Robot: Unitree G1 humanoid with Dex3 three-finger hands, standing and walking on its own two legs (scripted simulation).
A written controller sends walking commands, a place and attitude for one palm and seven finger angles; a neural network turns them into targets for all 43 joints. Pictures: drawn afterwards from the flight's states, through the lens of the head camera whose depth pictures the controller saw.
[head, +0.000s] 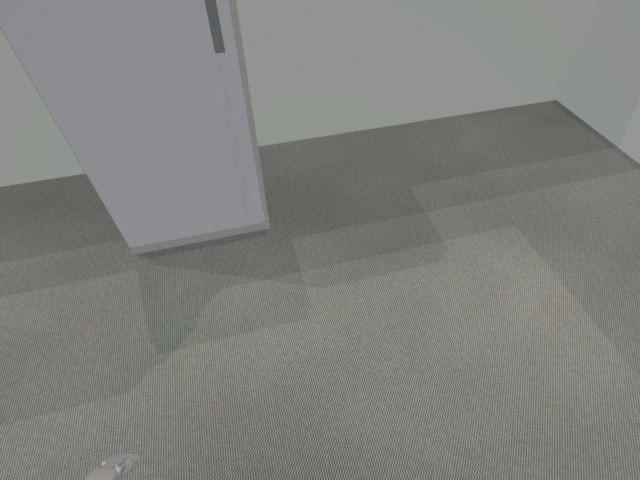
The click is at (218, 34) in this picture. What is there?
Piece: fridge door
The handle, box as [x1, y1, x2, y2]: [204, 0, 224, 53]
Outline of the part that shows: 204,0 215,53 223,52 224,48 215,0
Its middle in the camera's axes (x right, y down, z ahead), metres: -0.27 -0.61 +0.90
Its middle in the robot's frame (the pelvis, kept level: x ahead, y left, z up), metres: +1.09 +0.34 +0.20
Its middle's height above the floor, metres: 0.97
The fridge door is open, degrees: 0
